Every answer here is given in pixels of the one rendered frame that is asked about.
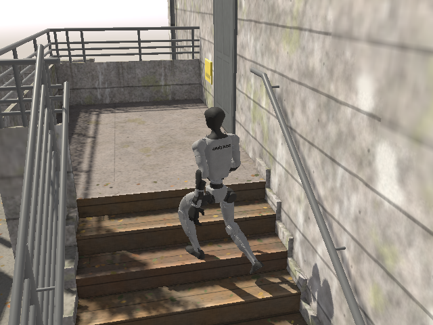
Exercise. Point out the stairs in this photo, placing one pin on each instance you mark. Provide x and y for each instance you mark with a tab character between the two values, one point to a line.
133	268

